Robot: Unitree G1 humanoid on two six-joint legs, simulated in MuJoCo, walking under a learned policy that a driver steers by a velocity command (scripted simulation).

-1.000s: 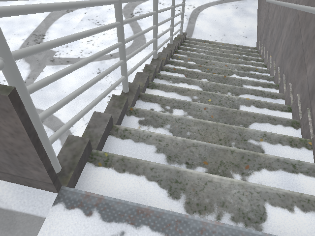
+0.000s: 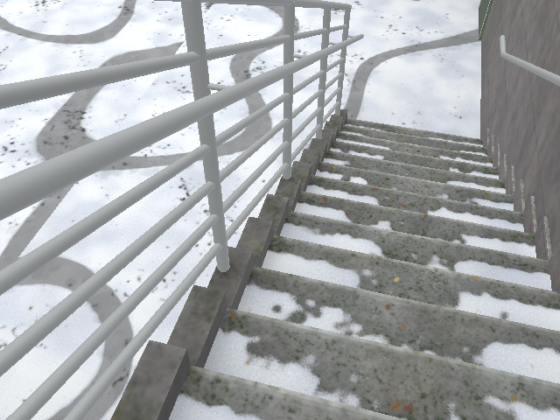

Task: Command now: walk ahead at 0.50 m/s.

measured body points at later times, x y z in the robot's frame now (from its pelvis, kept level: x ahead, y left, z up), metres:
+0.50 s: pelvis +0.28 +0.04 -0.14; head +0.29 +0.03 +0.31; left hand +0.28 +0.27 -0.29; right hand +0.29 -0.18 -0.29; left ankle +0.27 +0.12 -0.86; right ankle +0.28 -0.10 -0.76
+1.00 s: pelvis +0.51 -0.05 -0.28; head +0.54 -0.06 +0.17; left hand +0.64 +0.19 -0.42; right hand +0.53 -0.30 -0.41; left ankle +0.54 +0.11 -0.86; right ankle +0.54 -0.13 -1.01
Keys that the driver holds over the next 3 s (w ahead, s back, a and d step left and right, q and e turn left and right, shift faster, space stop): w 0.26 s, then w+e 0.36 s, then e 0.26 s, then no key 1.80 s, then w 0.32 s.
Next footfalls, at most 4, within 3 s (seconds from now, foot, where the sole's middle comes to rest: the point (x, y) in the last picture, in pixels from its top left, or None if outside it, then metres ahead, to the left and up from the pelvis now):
0.32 left None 0.31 0.12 -0.90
0.82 right None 0.58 -0.15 -1.05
1.14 left None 0.65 0.08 -1.05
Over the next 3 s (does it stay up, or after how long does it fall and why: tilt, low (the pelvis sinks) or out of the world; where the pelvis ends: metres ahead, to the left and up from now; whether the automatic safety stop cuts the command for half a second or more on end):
stays up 0.64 -0.06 -0.28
